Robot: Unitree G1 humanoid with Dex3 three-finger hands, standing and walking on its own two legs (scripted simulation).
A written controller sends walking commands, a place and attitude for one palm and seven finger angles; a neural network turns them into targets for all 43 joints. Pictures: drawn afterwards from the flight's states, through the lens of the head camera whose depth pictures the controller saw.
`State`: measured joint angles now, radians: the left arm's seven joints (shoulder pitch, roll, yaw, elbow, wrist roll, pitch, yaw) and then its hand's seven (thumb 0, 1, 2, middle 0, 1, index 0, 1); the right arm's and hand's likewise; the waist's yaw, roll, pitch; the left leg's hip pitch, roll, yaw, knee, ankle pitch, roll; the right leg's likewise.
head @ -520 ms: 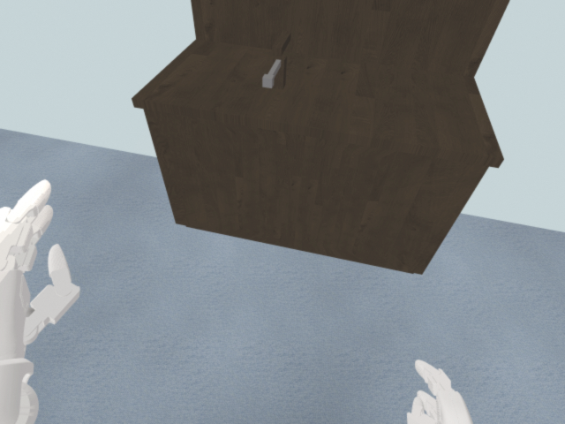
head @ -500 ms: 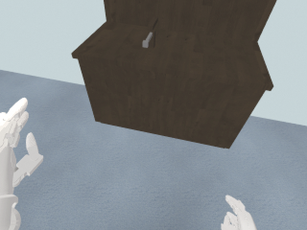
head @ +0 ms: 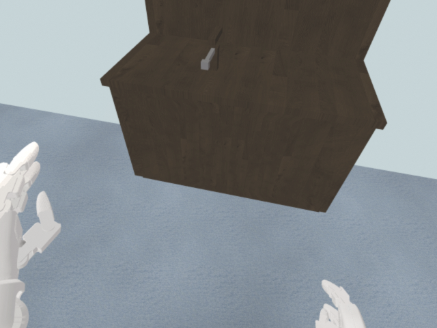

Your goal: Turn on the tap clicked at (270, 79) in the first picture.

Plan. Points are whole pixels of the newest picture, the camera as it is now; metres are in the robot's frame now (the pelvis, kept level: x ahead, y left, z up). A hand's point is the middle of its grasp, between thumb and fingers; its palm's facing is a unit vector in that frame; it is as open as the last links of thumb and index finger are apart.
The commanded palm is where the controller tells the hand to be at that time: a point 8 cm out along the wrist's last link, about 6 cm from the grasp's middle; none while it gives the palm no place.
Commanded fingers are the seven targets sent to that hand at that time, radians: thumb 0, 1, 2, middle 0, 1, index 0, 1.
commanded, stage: turn to face it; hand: left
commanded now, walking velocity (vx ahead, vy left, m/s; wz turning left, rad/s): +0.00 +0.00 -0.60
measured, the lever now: (205, 64) +0.97 +0.11 +0.02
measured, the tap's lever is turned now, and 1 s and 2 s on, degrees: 0 0 0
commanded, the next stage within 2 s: take the last steps up to it in 0.88 s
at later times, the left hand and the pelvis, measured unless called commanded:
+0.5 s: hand (106, 222) +0.22 +0.18 +0.15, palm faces +0.25 -0.89 -0.38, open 7.4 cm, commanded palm +0.18 +0.24 +0.18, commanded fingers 0.00 0.90 0.90 -0.20 -0.30 -0.20 -0.30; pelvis -0.03 -0.01 -0.02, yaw -9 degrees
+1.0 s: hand (185, 238) +0.20 +0.07 +0.16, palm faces -0.09 -0.88 -0.47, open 7.4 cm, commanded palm +0.17 +0.15 +0.18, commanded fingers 0.00 0.90 0.90 -0.20 -0.30 -0.20 -0.30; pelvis -0.09 -0.04 -0.01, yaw -26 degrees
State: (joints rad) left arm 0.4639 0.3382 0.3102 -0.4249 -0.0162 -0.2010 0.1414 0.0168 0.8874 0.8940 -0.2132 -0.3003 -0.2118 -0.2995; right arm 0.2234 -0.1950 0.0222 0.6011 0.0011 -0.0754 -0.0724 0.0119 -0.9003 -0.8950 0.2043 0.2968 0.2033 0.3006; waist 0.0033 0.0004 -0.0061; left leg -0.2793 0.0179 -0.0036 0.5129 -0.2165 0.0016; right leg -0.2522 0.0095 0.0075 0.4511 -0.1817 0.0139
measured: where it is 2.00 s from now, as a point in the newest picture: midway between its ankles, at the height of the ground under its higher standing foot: outside the picture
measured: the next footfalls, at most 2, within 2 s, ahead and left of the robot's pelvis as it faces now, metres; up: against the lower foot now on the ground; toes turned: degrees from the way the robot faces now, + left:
right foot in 0.80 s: -0.04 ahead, -0.15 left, +0.00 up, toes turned -26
left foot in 1.12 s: +0.00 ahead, +0.06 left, +0.00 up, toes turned -21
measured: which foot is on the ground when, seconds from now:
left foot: down 0.00-0.82, up 0.84-1.00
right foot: down 0.00-0.56, up 0.58-0.78, down 0.80-1.00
